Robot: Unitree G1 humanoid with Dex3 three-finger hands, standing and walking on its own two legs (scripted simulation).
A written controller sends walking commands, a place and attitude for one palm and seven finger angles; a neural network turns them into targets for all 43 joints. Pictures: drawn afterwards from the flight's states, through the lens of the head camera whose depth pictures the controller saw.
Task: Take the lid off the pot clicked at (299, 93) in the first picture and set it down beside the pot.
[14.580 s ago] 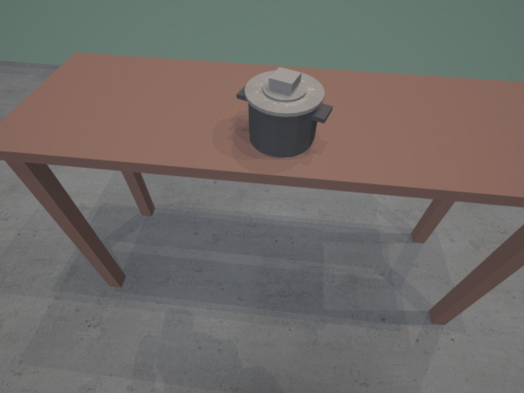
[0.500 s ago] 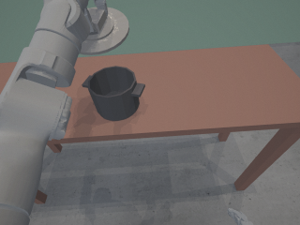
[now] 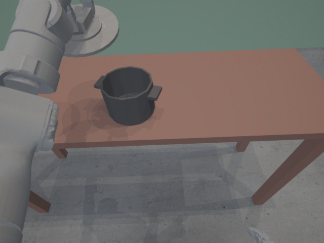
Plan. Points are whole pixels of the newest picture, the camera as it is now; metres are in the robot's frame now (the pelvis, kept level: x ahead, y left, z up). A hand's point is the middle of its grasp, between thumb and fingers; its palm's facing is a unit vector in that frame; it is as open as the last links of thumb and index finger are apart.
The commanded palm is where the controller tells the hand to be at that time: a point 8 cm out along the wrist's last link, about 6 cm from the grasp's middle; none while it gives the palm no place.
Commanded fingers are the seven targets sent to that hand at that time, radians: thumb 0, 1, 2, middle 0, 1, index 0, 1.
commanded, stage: move the lid sideways beside the pot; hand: left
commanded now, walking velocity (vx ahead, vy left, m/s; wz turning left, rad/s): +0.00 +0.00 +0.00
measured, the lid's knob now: (77, 17) +0.52 +0.17 +0.30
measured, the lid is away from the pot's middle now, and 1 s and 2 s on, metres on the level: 0.07 0.19 0.22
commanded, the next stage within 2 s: lower the lid onto the table in 1.40 s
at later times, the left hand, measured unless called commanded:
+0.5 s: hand (38, 21) +0.48 +0.24 +0.31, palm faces -0.13 -0.08 -0.99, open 8.5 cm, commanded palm +0.47 +0.23 +0.37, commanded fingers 0.00 0.59 1.06 -0.77 -1.05 -0.73 -1.01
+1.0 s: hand (18, 28) +0.47 +0.28 +0.30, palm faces -0.17 -0.08 -0.98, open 8.5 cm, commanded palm +0.48 +0.28 +0.37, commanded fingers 0.00 0.59 1.06 -0.77 -1.05 -0.73 -1.01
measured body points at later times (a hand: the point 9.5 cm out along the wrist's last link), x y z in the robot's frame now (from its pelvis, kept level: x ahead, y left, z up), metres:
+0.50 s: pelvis +0.01 +0.00 +0.00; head +0.04 -0.01 +0.45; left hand +0.49 +0.24 +0.36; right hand +0.08 -0.27 -0.12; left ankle +0.04 +0.10 -0.74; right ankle -0.03 -0.14 -0.74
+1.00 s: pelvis +0.00 +0.01 +0.00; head +0.05 +0.00 +0.45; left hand +0.48 +0.28 +0.36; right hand +0.09 -0.26 -0.13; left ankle +0.04 +0.10 -0.74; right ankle -0.03 -0.14 -0.74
